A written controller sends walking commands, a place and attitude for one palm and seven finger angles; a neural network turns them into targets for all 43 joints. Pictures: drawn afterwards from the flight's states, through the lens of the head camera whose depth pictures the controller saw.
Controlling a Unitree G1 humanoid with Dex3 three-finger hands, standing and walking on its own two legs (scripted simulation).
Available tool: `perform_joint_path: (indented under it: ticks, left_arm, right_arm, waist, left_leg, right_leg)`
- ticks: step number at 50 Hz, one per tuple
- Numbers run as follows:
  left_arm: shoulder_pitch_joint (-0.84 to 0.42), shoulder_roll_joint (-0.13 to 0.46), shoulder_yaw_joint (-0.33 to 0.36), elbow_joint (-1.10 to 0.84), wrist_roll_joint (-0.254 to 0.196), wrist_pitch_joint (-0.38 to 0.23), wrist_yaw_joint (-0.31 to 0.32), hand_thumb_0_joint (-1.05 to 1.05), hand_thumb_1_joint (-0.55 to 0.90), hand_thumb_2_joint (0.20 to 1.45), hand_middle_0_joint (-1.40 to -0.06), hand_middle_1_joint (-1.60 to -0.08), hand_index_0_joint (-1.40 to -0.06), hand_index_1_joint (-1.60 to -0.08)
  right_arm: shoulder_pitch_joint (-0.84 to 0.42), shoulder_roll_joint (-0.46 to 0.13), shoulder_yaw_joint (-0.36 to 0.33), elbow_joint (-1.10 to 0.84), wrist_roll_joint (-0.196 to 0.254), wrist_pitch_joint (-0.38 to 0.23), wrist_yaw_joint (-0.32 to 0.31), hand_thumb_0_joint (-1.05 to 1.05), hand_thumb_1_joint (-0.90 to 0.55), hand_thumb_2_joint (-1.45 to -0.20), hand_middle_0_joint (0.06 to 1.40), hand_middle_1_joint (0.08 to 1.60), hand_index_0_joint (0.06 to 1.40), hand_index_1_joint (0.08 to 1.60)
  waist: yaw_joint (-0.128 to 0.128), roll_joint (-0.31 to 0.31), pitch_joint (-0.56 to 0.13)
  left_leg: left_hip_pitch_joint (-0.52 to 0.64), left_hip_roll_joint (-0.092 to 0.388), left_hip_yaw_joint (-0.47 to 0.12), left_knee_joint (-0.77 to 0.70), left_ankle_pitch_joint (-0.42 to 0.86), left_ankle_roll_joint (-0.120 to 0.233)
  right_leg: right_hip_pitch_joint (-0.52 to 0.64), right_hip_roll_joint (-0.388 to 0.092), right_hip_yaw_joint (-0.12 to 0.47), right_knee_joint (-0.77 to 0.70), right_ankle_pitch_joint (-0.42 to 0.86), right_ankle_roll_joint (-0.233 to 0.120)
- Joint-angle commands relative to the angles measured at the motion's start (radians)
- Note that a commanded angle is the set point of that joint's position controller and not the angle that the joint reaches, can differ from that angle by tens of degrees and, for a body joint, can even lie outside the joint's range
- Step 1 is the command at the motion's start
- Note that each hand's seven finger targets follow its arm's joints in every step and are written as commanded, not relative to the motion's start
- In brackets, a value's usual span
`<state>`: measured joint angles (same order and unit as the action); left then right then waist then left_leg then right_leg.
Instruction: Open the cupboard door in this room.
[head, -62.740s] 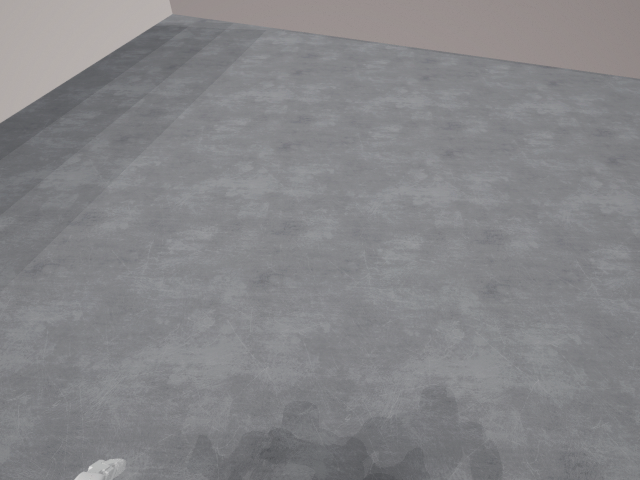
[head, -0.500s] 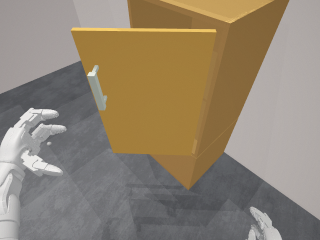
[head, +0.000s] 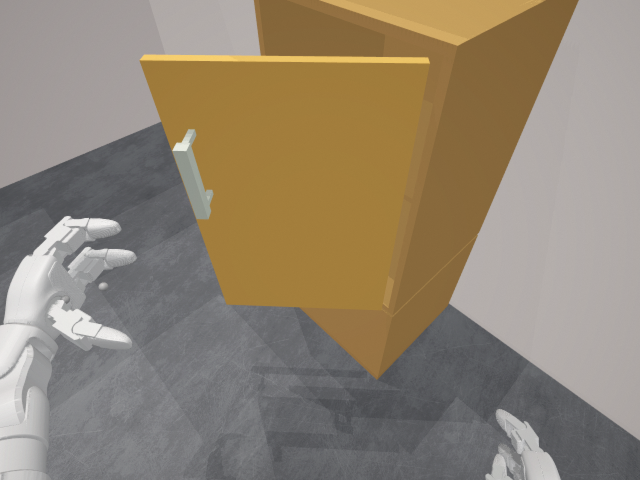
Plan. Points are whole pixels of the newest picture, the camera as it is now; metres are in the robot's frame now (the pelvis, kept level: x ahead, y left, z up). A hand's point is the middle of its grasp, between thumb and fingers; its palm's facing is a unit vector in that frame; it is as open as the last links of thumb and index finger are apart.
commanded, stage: move the hooked fingers beside the handle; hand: left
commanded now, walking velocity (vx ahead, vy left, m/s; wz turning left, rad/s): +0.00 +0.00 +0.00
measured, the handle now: (197, 175) +0.53 +0.23 +0.09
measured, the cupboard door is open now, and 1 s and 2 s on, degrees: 43 43 43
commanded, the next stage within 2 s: none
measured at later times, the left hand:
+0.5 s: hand (119, 245) +0.36 +0.28 +0.11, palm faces +0.05 -1.00 -0.02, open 14.0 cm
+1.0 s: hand (133, 219) +0.41 +0.29 +0.11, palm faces +0.04 -1.00 -0.01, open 14.0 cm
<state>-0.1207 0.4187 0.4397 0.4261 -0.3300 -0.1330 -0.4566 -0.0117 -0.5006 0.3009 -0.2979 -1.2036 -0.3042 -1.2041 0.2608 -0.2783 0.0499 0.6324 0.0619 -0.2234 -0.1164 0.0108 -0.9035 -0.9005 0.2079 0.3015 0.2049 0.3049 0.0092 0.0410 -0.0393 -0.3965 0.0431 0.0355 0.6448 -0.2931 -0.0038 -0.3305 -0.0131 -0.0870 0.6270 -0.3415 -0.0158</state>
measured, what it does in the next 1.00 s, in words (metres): stands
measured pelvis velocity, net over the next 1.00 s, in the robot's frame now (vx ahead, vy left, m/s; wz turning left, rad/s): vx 0.00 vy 0.02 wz -0.02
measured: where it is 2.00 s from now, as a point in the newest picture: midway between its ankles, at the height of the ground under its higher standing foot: outside the picture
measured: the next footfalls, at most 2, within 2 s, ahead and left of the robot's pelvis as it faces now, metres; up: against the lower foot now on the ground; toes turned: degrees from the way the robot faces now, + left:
none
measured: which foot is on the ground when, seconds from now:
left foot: down 0.00-1.00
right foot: down 0.00-1.00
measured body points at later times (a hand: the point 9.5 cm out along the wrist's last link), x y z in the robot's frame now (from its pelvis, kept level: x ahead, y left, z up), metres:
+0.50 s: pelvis +0.00 +0.01 +0.00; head +0.04 +0.01 +0.45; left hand +0.35 +0.34 +0.11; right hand +0.10 -0.26 -0.10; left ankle +0.02 +0.12 -0.72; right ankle -0.01 -0.11 -0.72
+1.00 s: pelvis +0.00 +0.02 -0.01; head +0.05 +0.02 +0.44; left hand +0.40 +0.34 +0.11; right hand +0.08 -0.25 -0.11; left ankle +0.02 +0.12 -0.72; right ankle -0.01 -0.11 -0.72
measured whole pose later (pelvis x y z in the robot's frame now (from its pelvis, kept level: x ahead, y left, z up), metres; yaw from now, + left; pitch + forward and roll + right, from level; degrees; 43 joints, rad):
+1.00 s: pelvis +0.00 +0.02 -0.01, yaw -1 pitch +9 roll -2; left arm -0.59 0.55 0.47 0.95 -0.22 -0.25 -0.46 -0.01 -0.50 0.30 -0.30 -1.20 -0.30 -1.20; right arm 0.33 -0.29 0.04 0.63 0.04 -0.08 -0.09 0.01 -0.90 -0.90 0.21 0.30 0.21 0.30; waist -0.06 0.01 -0.05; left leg -0.56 0.04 0.05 0.73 -0.32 0.02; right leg -0.49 -0.02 -0.07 0.68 -0.35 0.00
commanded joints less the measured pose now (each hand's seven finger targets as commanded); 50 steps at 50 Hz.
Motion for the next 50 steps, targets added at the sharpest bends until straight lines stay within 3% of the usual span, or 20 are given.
perform_joint_path:
  ticks: [1, 3, 5, 7, 10, 12, 18, 20, 22, 23, 28, 32, 34, 37, 42, 43, 46, 47, 49, 50]
  left_arm:
    - [-0.428, 0.331, 0.095, -0.102, -0.004, -0.064, -0.003, 0.000, -0.500, 0.300, -0.300, -1.200, -0.300, -1.200]
    - [-0.473, 0.358, 0.096, -0.087, 0.004, -0.083, -0.012, 0.000, -0.500, 0.300, -0.300, -1.200, -0.300, -1.200]
    - [-0.471, 0.340, 0.080, -0.084, 0.009, -0.097, -0.023, 0.000, -0.500, 0.300, -0.300, -1.200, -0.300, -1.200]
    - [-0.490, 0.337, 0.072, -0.060, 0.009, -0.104, -0.028, 0.000, -0.500, 0.300, -0.300, -1.200, -0.300, -1.200]
    - [-0.482, 0.330, 0.067, 0.026, 0.004, -0.088, -0.035, 0.000, -0.500, 0.300, -0.300, -1.200, -0.300, -1.200]
    - [-0.479, 0.353, 0.087, 0.033, 0.010, -0.084, -0.029, 0.000, -0.500, 0.300, -0.300, -1.200, -0.300, -1.200]
    - [-0.514, 0.404, 0.126, 0.028, 0.022, -0.112, -0.002, 0.000, -0.500, 0.300, -0.300, -1.200, -0.300, -1.200]
    - [-0.520, 0.408, 0.137, 0.018, 0.026, -0.127, -0.002, 0.000, -0.500, 0.300, -0.300, -1.200, -0.300, -1.200]
    - [-0.535, 0.380, 0.110, 0.010, 0.029, -0.135, -0.007, 0.000, -0.500, 0.300, -0.300, -1.200, -0.300, -1.200]
    - [-0.534, 0.370, 0.098, 0.022, 0.023, -0.132, -0.012, 0.000, -0.500, 0.300, -0.300, -1.200, -0.300, -1.200]
    - [-0.629, 0.371, 0.071, 0.116, 0.034, -0.116, -0.022, 0.000, -0.500, 0.300, -0.300, -1.200, -0.300, -1.200]
    - [-0.687, 0.385, 0.072, 0.103, 0.052, -0.146, -0.013, 0.000, -0.500, 0.300, -0.300, -1.200, -0.300, -1.200]
    - [-0.691, 0.395, 0.084, 0.138, 0.048, -0.151, -0.008, 0.000, -0.500, 0.300, -0.300, -1.200, -0.300, -1.200]
    - [-0.702, 0.379, 0.066, 0.166, 0.056, -0.151, -0.006, 0.000, -0.500, 0.300, -0.300, -1.200, -0.300, -1.200]
    - [-0.786, 0.394, 0.053, 0.242, 0.077, -0.151, 0.006, 0.000, -0.500, 0.300, -0.300, -1.200, -0.300, -1.200]
    - [-0.809, 0.426, 0.075, 0.251, 0.077, -0.159, 0.009, 0.000, -0.500, 0.300, -0.300, -1.200, -0.300, -1.200]
    - [-0.860, 0.472, 0.099, 0.283, 0.093, -0.182, 0.007, 0.000, -0.500, 0.300, -0.300, -1.200, -0.300, -1.200]
    - [-0.866, 0.448, 0.078, 0.300, 0.096, -0.188, 0.004, 0.000, -0.500, 0.300, -0.300, -1.200, -0.300, -1.200]
    - [-0.870, 0.490, 0.110, 0.353, 0.094, -0.194, -0.004, 0.000, -0.500, 0.300, -0.300, -1.200, -0.300, -1.200]
    - [-0.897, 0.498, 0.103, 0.364, 0.101, -0.200, -0.010, 0.000, -0.500, 0.300, -0.300, -1.200, -0.300, -1.200]
  right_arm:
    - [-0.047, -0.139, -0.054, -0.121, 0.003, -0.042, -0.026, 0.000, -0.900, -0.900, 0.200, 0.300, 0.200, 0.300]
    - [-0.035, -0.144, -0.057, -0.118, 0.001, -0.038, -0.027, 0.000, -0.900, -0.900, 0.200, 0.300, 0.200, 0.300]
    - [-0.033, -0.139, -0.058, -0.125, 0.000, -0.038, -0.024, 0.000, -0.900, -0.900, 0.200, 0.300, 0.200, 0.300]
    - [-0.025, -0.141, -0.059, -0.122, 0.000, -0.034, -0.022, 0.000, -0.900, -0.900, 0.200, 0.300, 0.200, 0.300]
    - [-0.012, -0.150, -0.060, -0.122, 0.002, -0.022, -0.014, 0.000, -0.900, -0.900, 0.200, 0.300, 0.200, 0.300]
    - [-0.005, -0.153, -0.065, -0.127, 0.002, -0.015, -0.011, 0.000, -0.900, -0.900, 0.200, 0.300, 0.200, 0.300]
    - [0.030, -0.159, -0.072, -0.135, -0.007, 0.011, 0.000, 0.000, -0.900, -0.900, 0.200, 0.300, 0.200, 0.300]
    - [0.033, -0.155, -0.073, -0.135, -0.008, 0.017, 0.004, 0.000, -0.900, -0.900, 0.200, 0.300, 0.200, 0.300]
    - [0.040, -0.152, -0.076, -0.130, -0.006, 0.022, 0.004, 0.000, -0.900, -0.900, 0.200, 0.300, 0.200, 0.300]
    - [0.046, -0.155, -0.076, -0.131, -0.008, 0.026, 0.004, 0.000, -0.900, -0.900, 0.200, 0.300, 0.200, 0.300]
    - [0.058, -0.164, -0.073, -0.113, -0.004, 0.044, -0.002, 0.000, -0.900, -0.900, 0.200, 0.300, 0.200, 0.300]
    - [0.071, -0.163, -0.077, -0.109, -0.010, 0.049, -0.001, 0.000, -0.900, -0.900, 0.200, 0.300, 0.200, 0.300]
    - [0.082, -0.167, -0.077, -0.102, -0.013, 0.058, 0.001, 0.000, -0.900, -0.900, 0.200, 0.300, 0.200, 0.300]
    - [0.080, -0.164, -0.076, -0.103, -0.012, 0.068, 0.006, 0.000, -0.900, -0.900, 0.200, 0.300, 0.200, 0.300]
    - [0.095, -0.170, -0.073, -0.103, -0.013, 0.090, 0.009, 0.000, -0.900, -0.900, 0.200, 0.300, 0.200, 0.300]
    - [0.104, -0.174, -0.075, -0.102, -0.015, 0.096, 0.009, 0.000, -0.900, -0.900, 0.200, 0.300, 0.200, 0.300]
    - [0.111, -0.176, -0.074, -0.095, -0.017, 0.108, 0.011, 0.000, -0.900, -0.900, 0.200, 0.300, 0.200, 0.300]
    - [0.113, -0.173, -0.072, -0.095, -0.018, 0.111, 0.012, 0.000, -0.900, -0.900, 0.200, 0.300, 0.200, 0.300]
    - [0.126, -0.181, -0.074, -0.091, -0.019, 0.119, 0.013, 0.000, -0.900, -0.900, 0.200, 0.300, 0.200, 0.300]
    - [0.131, -0.183, -0.073, -0.088, -0.019, 0.125, 0.013, 0.000, -0.900, -0.900, 0.200, 0.300, 0.200, 0.300]
  waist:
    - [-0.035, 0.020, -0.142]
    - [-0.035, 0.000, -0.192]
    - [-0.027, 0.062, -0.253]
    - [-0.029, 0.072, -0.253]
    - [-0.030, 0.001, -0.215]
    - [-0.019, 0.034, -0.234]
    - [-0.016, 0.007, -0.279]
    - [-0.015, 0.054, -0.302]
    - [-0.027, 0.073, -0.298]
    - [-0.030, 0.035, -0.297]
    - [-0.058, 0.022, -0.222]
    - [-0.051, 0.086, -0.309]
    - [-0.054, 0.034, -0.310]
    - [-0.053, 0.068, -0.311]
    - [-0.065, 0.054, -0.292]
    - [-0.066, 0.014, -0.299]
    - [-0.069, 0.069, -0.323]
    - [-0.072, 0.080, -0.322]
    - [-0.072, 0.030, -0.327]
    - [-0.079, 0.054, -0.330]
  left_leg:
    - [0.110, -0.043, -0.029, -0.068, 0.078, 0.034]
    - [0.121, -0.040, -0.028, -0.055, 0.107, 0.038]
    - [0.152, -0.045, -0.029, -0.050, 0.144, 0.038]
    - [0.151, -0.044, -0.036, -0.049, 0.160, 0.035]
    - [0.110, -0.043, -0.035, -0.049, 0.157, 0.038]
    - [0.111, -0.043, -0.034, -0.049, 0.161, 0.035]
    - [0.114, -0.037, -0.032, -0.040, 0.211, 0.039]
    - [0.126, -0.039, -0.030, -0.038, 0.231, 0.037]
    - [0.146, -0.036, -0.034, -0.038, 0.246, 0.036]
    - [0.143, -0.033, -0.031, -0.034, 0.255, 0.040]
    - [0.105, -0.032, -0.038, -0.041, 0.171, 0.040]
    - [0.155, -0.031, -0.055, -0.033, 0.207, 0.032]
    - [0.149, -0.029, -0.056, -0.026, 0.229, 0.035]
    - [0.148, -0.028, -0.056, -0.025, 0.239, 0.031]
    - [0.112, -0.029, -0.055, -0.020, 0.203, 0.032]
    - [0.105, -0.027, -0.054, -0.011, 0.217, 0.037]
    - [0.103, -0.029, -0.050, -0.001, 0.210, 0.033]
    - [0.107, -0.030, -0.051, 0.000, 0.210, 0.033]
    - [0.078, -0.029, -0.047, 0.012, 0.214, 0.038]
    - [0.076, -0.028, -0.048, 0.014, 0.217, 0.037]
  right_leg:
    - [-0.058, 0.011, 0.068, -0.118, 0.133, 0.012]
    - [-0.027, 0.010, 0.076, -0.109, 0.163, 0.010]
    - [-0.012, 0.013, 0.068, -0.089, 0.211, 0.004]
    - [-0.022, 0.016, 0.056, -0.081, 0.229, 0.001]
    - [-0.038, 0.017, 0.054, -0.079, 0.242, 0.005]
    - [-0.038, 0.015, 0.051, -0.073, 0.238, 0.003]
    - [-0.012, 0.022, 0.052, -0.055, 0.282, 0.001]
    - [-0.006, 0.025, 0.053, -0.049, 0.304, -0.001]
    - [-0.029, 0.028, 0.045, -0.048, 0.303, -0.002]
    - [-0.019, 0.028, 0.047, -0.049, 0.320, -0.001]
    - [-0.089, 0.029, 0.042, -0.061, 0.234, -0.001]
    - [-0.092, 0.032, 0.039, -0.044, 0.234, -0.008]
    - [-0.088, 0.035, 0.037, -0.042, 0.260, -0.006]
    - [-0.100, 0.033, 0.036, -0.035, 0.264, -0.007]
    - [-0.126, 0.031, 0.038, -0.032, 0.236, -0.006]
    - [-0.109, 0.034, 0.040, -0.028, 0.253, -0.007]
    - [-0.121, 0.033, 0.046, -0.019, 0.249, -0.005]
    - [-0.130, 0.034, 0.045, -0.018, 0.245, -0.006]
    - [-0.115, 0.037, 0.050, -0.013, 0.266, -0.004]
    - [-0.125, 0.036, 0.049, -0.008, 0.266, -0.004]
